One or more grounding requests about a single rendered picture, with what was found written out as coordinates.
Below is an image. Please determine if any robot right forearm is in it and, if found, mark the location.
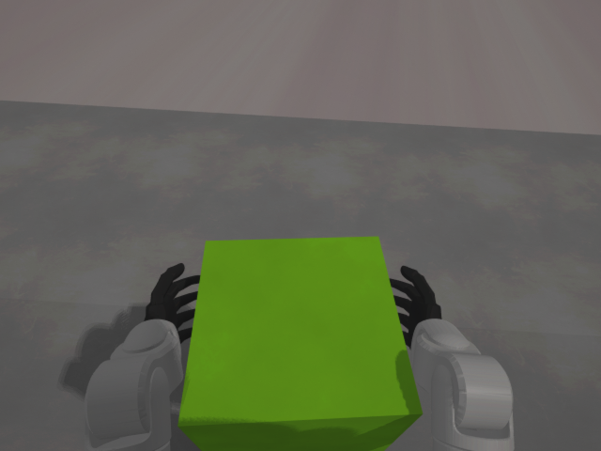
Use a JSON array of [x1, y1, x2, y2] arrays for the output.
[[410, 319, 515, 451]]

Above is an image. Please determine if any robot left forearm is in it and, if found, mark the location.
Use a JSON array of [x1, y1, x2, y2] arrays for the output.
[[85, 319, 183, 451]]

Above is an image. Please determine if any carton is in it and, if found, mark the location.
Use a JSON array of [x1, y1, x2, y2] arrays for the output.
[[177, 237, 423, 451]]

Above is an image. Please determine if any robot left hand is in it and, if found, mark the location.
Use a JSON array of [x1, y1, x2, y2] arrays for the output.
[[144, 263, 200, 344]]

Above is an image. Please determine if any robot right hand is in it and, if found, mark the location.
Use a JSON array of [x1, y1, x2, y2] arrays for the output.
[[389, 266, 442, 348]]

